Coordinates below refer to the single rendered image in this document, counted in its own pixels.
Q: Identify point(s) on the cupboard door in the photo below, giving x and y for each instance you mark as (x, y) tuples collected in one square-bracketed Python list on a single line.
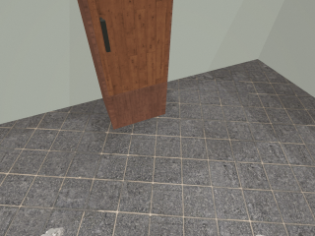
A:
[(138, 35)]

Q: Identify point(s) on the handle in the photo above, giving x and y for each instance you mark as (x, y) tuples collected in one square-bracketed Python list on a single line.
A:
[(104, 34)]

